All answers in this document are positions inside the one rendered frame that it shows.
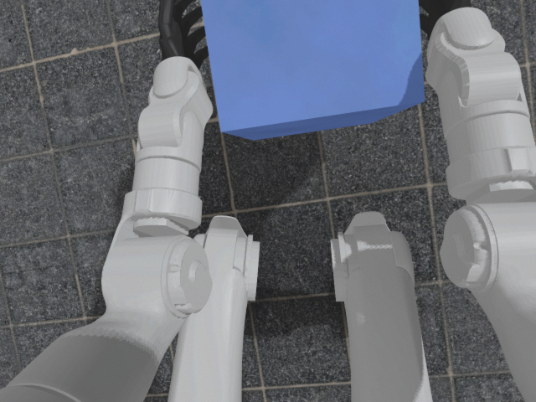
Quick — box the robot right hand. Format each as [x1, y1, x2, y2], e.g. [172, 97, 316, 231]
[419, 0, 472, 40]

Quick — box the carton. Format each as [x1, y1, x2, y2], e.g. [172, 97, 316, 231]
[200, 0, 425, 141]

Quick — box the robot left hand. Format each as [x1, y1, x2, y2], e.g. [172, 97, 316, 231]
[158, 0, 209, 70]

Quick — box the robot left upper arm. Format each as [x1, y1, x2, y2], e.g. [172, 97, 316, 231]
[0, 235, 213, 402]

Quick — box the robot left shin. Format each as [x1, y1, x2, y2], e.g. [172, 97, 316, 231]
[193, 215, 247, 248]

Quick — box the robot right upper arm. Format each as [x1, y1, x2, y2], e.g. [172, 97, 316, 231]
[440, 202, 536, 402]

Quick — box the left robot forearm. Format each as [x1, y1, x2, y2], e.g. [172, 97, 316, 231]
[101, 56, 214, 294]

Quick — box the right robot forearm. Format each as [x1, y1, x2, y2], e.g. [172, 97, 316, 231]
[425, 8, 536, 205]

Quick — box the robot right thigh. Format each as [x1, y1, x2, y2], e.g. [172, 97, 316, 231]
[331, 224, 433, 402]

